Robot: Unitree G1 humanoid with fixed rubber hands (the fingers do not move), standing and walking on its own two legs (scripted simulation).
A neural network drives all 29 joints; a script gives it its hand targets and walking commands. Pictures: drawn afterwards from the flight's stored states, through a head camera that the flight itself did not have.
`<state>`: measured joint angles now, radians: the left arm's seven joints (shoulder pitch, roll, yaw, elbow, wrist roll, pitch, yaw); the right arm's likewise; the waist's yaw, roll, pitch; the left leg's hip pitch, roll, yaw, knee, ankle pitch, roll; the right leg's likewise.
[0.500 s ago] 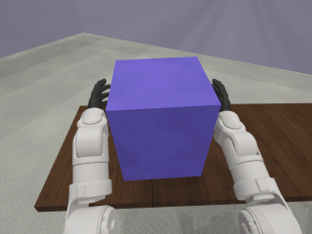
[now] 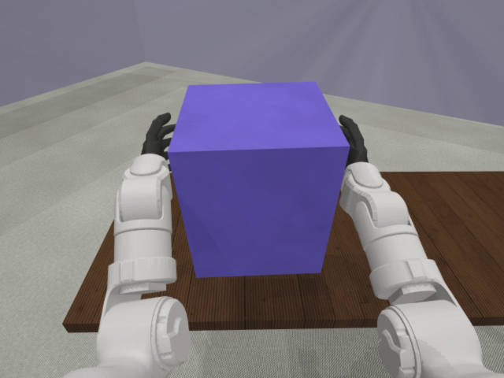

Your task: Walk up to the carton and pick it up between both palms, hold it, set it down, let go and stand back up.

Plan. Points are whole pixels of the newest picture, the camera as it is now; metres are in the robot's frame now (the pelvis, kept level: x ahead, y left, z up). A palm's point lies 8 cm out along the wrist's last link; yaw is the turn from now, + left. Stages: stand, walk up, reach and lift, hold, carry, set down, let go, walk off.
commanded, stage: hold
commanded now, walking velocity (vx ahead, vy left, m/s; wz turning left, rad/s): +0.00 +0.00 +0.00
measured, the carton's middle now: (255, 180) +0.39 +0.00 +0.19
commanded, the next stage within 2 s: none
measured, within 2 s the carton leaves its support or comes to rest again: neither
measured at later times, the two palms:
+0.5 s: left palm (149, 160) +0.38 +0.16 +0.24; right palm (347, 161) +0.37 -0.15 +0.23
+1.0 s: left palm (148, 162) +0.38 +0.16 +0.24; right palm (347, 160) +0.37 -0.14 +0.24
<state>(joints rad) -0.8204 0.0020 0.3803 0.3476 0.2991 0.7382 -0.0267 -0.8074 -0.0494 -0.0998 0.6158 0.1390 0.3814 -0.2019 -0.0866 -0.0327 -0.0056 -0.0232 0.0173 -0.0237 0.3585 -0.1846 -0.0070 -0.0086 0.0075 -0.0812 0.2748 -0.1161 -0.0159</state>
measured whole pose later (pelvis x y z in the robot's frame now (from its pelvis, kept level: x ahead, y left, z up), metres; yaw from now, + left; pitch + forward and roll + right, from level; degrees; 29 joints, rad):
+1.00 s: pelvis +0.02 +0.00 +0.00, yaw +0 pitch -9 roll -1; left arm -0.73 -0.01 0.35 0.15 0.30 0.84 -0.05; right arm -0.75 -0.08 -0.02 0.47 0.23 0.48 -0.24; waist -0.10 -0.03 -0.01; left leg 0.01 0.02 -0.03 0.38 -0.22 -0.01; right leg 0.04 0.01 -0.08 0.27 -0.15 -0.01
